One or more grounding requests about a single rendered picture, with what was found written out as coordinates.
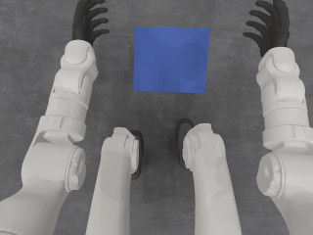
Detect left robot forearm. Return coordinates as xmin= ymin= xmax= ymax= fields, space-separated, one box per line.
xmin=21 ymin=39 xmax=98 ymax=184

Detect robot left thigh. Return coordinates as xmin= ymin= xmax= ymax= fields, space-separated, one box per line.
xmin=85 ymin=134 xmax=139 ymax=235

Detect right robot upper arm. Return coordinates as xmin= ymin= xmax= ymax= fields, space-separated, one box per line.
xmin=256 ymin=152 xmax=313 ymax=235

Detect left robot upper arm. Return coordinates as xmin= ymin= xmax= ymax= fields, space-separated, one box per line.
xmin=0 ymin=142 xmax=86 ymax=235

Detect right robot forearm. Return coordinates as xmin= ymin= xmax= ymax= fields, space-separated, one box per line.
xmin=256 ymin=47 xmax=313 ymax=156

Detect left robot hand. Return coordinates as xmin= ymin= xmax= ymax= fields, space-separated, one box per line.
xmin=71 ymin=0 xmax=110 ymax=47

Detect right robot hand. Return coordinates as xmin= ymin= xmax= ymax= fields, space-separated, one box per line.
xmin=243 ymin=0 xmax=290 ymax=58

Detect left robot foot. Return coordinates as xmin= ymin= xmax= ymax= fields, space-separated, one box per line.
xmin=130 ymin=130 xmax=144 ymax=180

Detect carton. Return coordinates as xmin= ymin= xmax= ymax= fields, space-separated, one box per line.
xmin=133 ymin=26 xmax=210 ymax=94

